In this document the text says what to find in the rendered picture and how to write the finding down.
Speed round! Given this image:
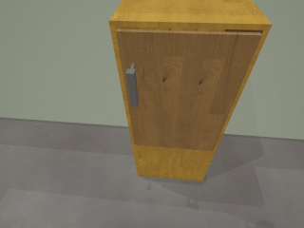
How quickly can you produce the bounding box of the handle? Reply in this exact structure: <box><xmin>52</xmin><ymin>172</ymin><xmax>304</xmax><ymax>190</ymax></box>
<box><xmin>125</xmin><ymin>63</ymin><xmax>139</xmax><ymax>107</ymax></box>

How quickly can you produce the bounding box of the cupboard door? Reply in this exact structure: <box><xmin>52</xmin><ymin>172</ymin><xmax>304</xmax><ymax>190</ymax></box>
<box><xmin>116</xmin><ymin>28</ymin><xmax>262</xmax><ymax>152</ymax></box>

